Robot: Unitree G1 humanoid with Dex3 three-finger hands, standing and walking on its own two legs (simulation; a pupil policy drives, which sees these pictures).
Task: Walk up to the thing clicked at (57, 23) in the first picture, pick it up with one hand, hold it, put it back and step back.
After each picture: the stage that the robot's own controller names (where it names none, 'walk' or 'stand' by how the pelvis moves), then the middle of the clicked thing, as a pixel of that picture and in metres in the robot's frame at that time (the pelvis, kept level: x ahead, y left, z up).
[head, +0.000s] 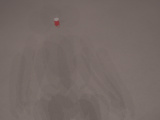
stand; (56, 22) +1.82 +0.36 -0.72
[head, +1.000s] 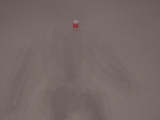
walk; (75, 25) +1.70 +0.15 -0.69
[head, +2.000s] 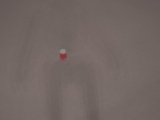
walk; (63, 54) +1.15 +0.19 -0.70
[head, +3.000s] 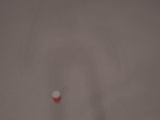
walk; (56, 97) +0.69 +0.21 -0.72
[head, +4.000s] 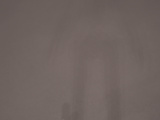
walk; out of the picture +0.44 +0.25 -0.71
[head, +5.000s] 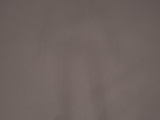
stand; out of the picture +0.36 +0.21 -0.72
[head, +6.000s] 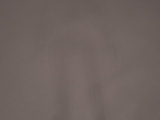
stand; out of the picture +0.35 +0.22 -0.72
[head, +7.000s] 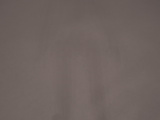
stand; out of the picture +0.36 +0.22 -0.73
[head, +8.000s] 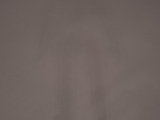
stand; out of the picture +0.35 +0.21 -0.73
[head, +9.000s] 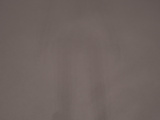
go down; out of the picture +0.35 +0.21 -0.72
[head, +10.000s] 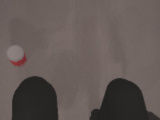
go down; (17, 57) +0.45 +0.26 -0.29
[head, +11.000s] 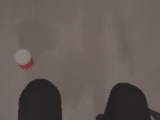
approach; (24, 60) +0.43 +0.26 -0.30
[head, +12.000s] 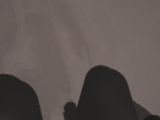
close in; out of the picture +0.41 +0.31 -0.22
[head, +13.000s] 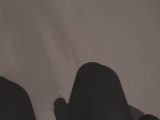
close; out of the picture +0.41 +0.31 -0.22
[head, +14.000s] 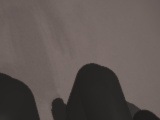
lift; out of the picture +0.39 +0.30 -0.23
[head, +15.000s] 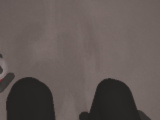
lift; out of the picture +0.34 +0.28 -0.13
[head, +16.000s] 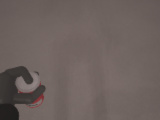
lift; (31, 90) +0.33 +0.18 +0.02
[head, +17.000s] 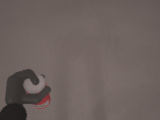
hold; (38, 92) +0.33 +0.17 +0.00
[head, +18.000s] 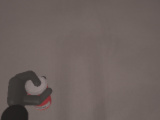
hold; (39, 93) +0.33 +0.17 -0.01
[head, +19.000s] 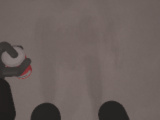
crouch; (18, 63) +0.42 +0.22 -0.08
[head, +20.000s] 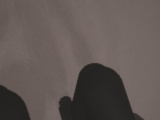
lower; out of the picture +0.41 +0.31 -0.23
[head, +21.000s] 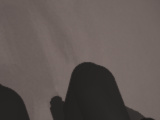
lower; out of the picture +0.41 +0.32 -0.22
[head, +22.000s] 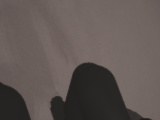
lower; out of the picture +0.41 +0.32 -0.23
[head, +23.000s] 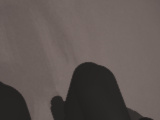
lower; out of the picture +0.41 +0.32 -0.23
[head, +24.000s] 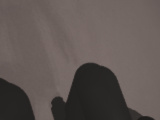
loosen; out of the picture +0.41 +0.31 -0.23
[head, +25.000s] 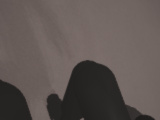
withdraw; out of the picture +0.40 +0.31 -0.23
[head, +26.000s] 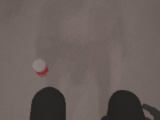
walk; (40, 68) +0.45 +0.23 -0.38
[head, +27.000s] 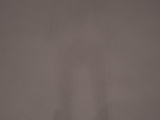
stand; out of the picture +0.38 +0.19 -0.66
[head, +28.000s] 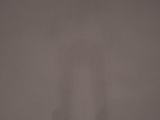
stand; out of the picture +0.39 +0.21 -0.67
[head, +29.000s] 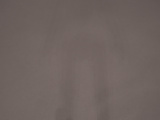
stand; out of the picture +0.39 +0.19 -0.70
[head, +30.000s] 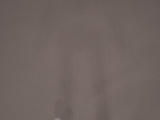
walk; out of the picture +0.41 +0.20 -0.71
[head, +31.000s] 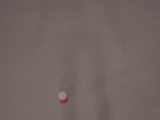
walk; (63, 98) +0.57 +0.20 -0.70
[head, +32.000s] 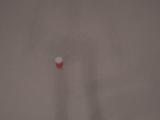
walk; (59, 63) +0.89 +0.19 -0.70
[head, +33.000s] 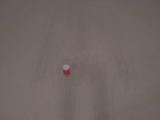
stand; (66, 70) +1.02 +0.19 -0.71
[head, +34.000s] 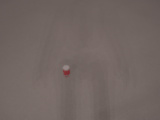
stand; (66, 71) +1.01 +0.20 -0.73
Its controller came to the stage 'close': yes
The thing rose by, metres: 0.71
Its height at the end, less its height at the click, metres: +0.00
